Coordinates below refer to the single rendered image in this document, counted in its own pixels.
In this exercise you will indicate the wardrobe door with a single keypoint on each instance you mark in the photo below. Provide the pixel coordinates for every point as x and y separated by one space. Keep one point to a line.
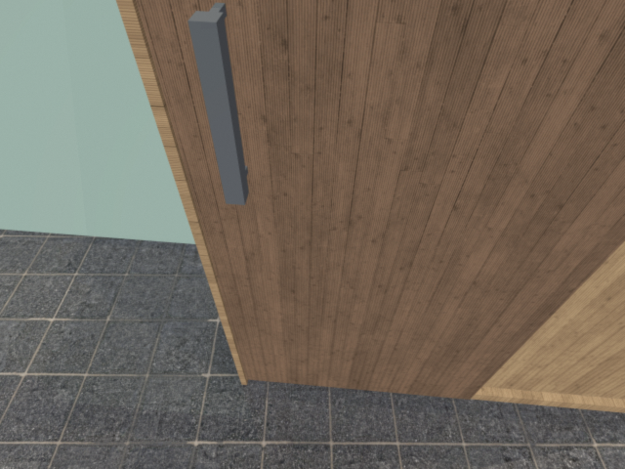
580 349
429 180

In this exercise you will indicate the handle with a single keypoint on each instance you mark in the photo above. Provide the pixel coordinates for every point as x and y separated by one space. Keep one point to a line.
211 49

